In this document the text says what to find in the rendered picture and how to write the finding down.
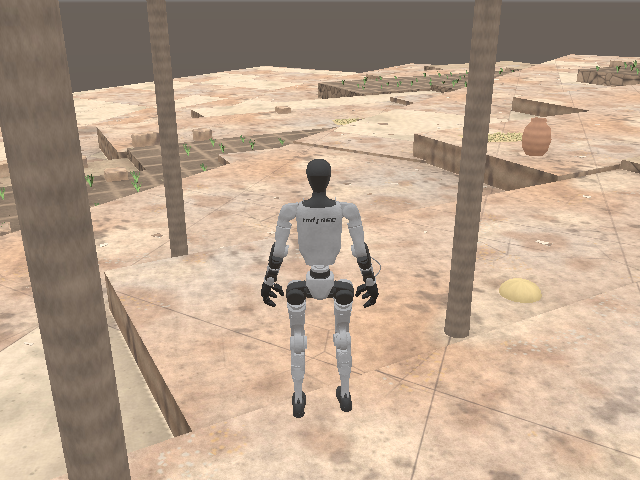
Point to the robot left upper arm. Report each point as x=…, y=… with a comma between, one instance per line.
x=287, y=213

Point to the robot right thigh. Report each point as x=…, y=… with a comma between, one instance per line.
x=343, y=299

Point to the left robot foot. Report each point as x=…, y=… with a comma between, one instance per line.
x=298, y=409

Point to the robot right forearm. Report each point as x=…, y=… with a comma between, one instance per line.
x=366, y=268

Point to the right robot hand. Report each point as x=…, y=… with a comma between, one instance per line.
x=371, y=291

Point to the robot right upper arm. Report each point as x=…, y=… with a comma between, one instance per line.
x=351, y=212

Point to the robot left forearm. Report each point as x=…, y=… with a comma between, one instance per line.
x=272, y=268

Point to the left robot hand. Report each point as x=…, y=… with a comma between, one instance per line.
x=266, y=292

